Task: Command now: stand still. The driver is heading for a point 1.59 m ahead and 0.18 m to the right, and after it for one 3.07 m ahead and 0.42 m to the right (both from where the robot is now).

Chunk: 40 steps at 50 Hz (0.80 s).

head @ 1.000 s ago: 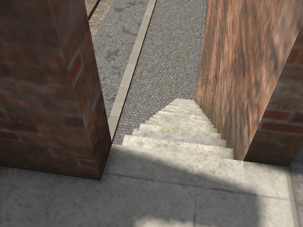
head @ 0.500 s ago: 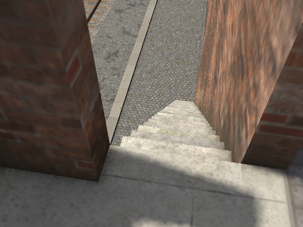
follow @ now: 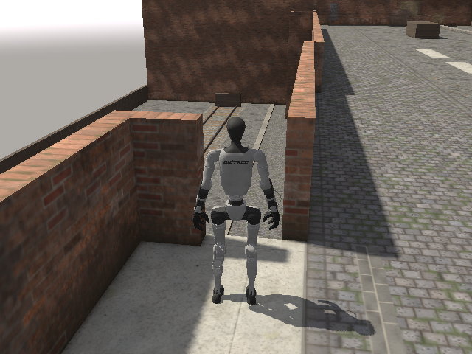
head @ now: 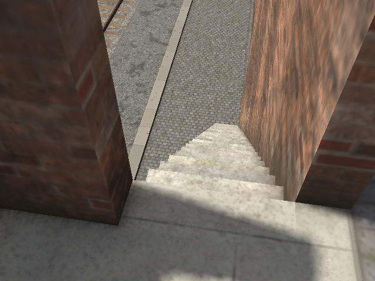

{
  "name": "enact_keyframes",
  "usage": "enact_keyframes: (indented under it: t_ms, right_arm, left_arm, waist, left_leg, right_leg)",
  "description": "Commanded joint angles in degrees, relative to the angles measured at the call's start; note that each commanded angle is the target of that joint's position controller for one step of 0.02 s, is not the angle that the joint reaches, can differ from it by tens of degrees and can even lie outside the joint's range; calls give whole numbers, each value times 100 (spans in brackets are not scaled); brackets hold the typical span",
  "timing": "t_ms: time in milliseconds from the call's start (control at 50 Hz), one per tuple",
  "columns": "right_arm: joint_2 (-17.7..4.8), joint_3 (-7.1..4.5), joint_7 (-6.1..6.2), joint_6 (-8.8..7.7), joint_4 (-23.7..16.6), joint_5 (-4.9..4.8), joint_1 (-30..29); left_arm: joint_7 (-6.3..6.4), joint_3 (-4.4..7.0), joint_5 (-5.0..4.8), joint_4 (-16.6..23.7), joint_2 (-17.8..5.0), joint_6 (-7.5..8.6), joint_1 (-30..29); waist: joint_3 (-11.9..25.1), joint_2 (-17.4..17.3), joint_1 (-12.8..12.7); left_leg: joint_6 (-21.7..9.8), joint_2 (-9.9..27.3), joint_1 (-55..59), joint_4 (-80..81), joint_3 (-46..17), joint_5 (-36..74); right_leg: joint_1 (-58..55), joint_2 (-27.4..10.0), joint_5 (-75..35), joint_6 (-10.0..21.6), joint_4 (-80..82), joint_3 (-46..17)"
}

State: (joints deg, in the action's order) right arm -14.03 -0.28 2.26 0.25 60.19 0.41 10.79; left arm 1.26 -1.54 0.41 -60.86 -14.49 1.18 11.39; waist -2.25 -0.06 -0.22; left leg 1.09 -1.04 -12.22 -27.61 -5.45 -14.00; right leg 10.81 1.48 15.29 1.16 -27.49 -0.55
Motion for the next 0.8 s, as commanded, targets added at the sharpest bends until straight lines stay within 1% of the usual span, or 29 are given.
enact_keyframes:
  t_ms: [20, 280, 580, 620, 640, 660, 680, 700, 720, 740, 760, 780, 800]
  right_arm:
    - [-638, -100, 24, -43, -132, -1, 95]
    - [-540, -69, 51, -43, 18, -6, 244]
    - [-421, -62, 81, -46, 126, -15, 425]
    - [-405, -62, 85, -47, 136, -16, 449]
    - [-416, -66, 103, -48, 155, -41, 479]
    - [-417, -67, 112, -51, 160, -43, 490]
    - [-337, -51, 117, -48, 214, -39, 596]
    - [-318, -58, 123, -45, 228, -66, 616]
    - [-334, -73, 122, -63, 188, -86, 573]
    - [-346, -78, 104, -121, 88, -90, 406]
    - [-310, -71, 49, -228, -60, -88, 182]
    - [-301, -67, -7, -345, -190, -118, -43]
    - [-349, -92, -64, -447, -290, -142, -204]
  left_arm:
    - [16, 108, -3, 158, -640, 43, 151]
    - [17, 113, -11, 139, -531, 53, 360]
    - [25, 137, -20, 113, -392, 60, 578]
    - [27, 142, -21, 109, -374, 61, 604]
    - [29, 170, -18, 143, -414, 43, 584]
    - [32, 175, -18, 149, -395, 32, 597]
    - [40, 171, -17, 99, -337, 18, 705]
    - [58, 214, -54, 97, -425, -6, 732]
    - [78, 283, -99, 124, -614, -20, 757]
    - [90, 339, -131, 137, -756, -9, 902]
    - [98, 409, -156, 120, -952, 44, 1110]
    - [110, 483, -153, 157, -1112, 105, 1113]
    - [139, 496, -119, 230, -1099, 178, 1058]
  waist:
    - [83, -5, 1]
    - [40, -3, 8]
    - [-12, -3, 11]
    - [-19, -3, 11]
    - [-10, 26, -7]
    - [8, 6, -10]
    - [153, 45, -10]
    - [69, 153, -35]
    - [-114, 371, -72]
    - [-360, 612, -167]
    - [-531, 909, -262]
    - [-799, 968, -319]
    - [-851, 842, -314]
  left_leg:
    - [-133, 116, 45, 380, -61, 714]
    - [-101, 116, 21, 369, -24, 707]
    - [-70, 122, -12, 364, 5, 692]
    - [-66, 123, -17, 364, 8, 689]
    - [-64, 134, -31, 350, 8, 738]
    - [-62, 134, -33, 343, 14, 752]
    - [-65, 48, 22, 311, 120, 247]
    - [-98, -120, -131, 97, 308, -556]
    - [-151, -258, -445, -219, 473, -1326]
    - [-196, -268, -929, -642, 557, -1602]
    - [-219, -181, -1358, -1316, 681, -1381]
    - [-271, 143, -1666, -1826, 535, -1139]
    - [-304, 335, -2045, -2258, 367, -1294]
  right_leg:
    - [157, -262, -546, 111, 567, -267]
    - [160, -249, -606, 138, 580, -272]
    - [143, -240, -678, 166, 599, -281]
    - [140, -239, -687, 170, 602, -282]
    - [109, -220, -748, 163, 570, -273]
    - [94, -221, -778, 165, 563, -274]
    - [33, -186, -153, 185, 633, -263]
    - [98, -179, 931, 283, 729, -345]
    - [239, -349, 2079, 467, 926, -656]
    - [285, -761, 2981, 727, 1286, -1258]
    - [209, -1430, 3554, 1081, 1784, -2131]
    - [349, -1964, 3464, 1384, 2096, -2822]
    - [200, -2177, 3059, 1498, 2172, -3086]
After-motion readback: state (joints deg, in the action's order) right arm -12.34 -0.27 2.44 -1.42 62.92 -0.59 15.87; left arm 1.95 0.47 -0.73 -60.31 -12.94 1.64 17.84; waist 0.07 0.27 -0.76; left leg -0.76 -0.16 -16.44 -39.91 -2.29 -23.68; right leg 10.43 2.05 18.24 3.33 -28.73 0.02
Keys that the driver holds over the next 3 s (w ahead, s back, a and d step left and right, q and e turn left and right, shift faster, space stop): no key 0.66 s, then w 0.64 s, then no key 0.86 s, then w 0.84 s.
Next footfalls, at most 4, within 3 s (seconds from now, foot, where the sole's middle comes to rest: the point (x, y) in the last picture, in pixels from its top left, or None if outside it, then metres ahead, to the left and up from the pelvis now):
0.98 left None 0.11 0.15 -0.78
1.44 right None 0.46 -0.07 -0.78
1.78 left None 0.45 0.15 -0.78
2.56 left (140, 256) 0.60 0.21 -0.78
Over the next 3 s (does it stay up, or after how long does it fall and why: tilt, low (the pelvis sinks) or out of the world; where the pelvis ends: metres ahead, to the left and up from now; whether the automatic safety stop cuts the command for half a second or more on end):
stays up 0.62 0.08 0.00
